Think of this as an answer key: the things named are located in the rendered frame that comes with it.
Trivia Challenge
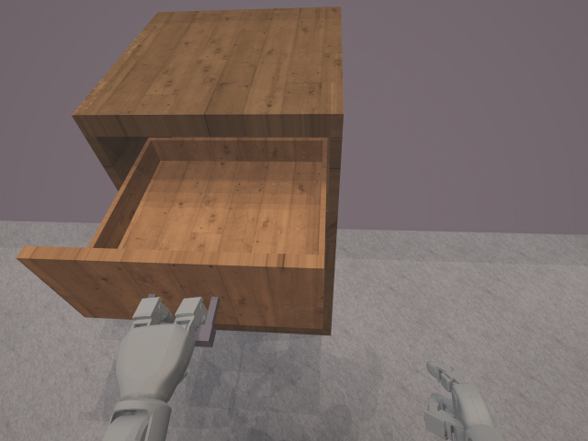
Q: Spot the robot left hand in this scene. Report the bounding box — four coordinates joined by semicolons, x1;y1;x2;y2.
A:
116;297;208;402

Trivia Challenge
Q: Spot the drawer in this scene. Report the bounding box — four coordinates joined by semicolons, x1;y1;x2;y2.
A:
17;138;328;329

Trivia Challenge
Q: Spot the left robot forearm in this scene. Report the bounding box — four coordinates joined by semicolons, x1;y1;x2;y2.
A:
101;397;172;441

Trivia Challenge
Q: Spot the cabinet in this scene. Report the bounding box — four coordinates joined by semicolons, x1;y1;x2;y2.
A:
72;6;344;335

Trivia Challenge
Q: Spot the robot right hand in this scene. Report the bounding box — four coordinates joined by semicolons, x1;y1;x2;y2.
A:
424;360;496;441

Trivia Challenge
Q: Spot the handle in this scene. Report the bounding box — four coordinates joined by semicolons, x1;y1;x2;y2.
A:
148;294;220;347

